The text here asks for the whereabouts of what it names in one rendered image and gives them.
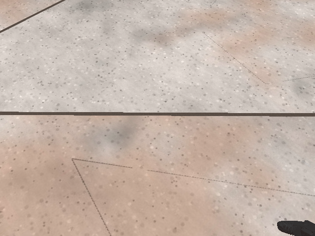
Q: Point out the right robot hand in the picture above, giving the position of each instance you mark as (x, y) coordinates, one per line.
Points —
(297, 228)

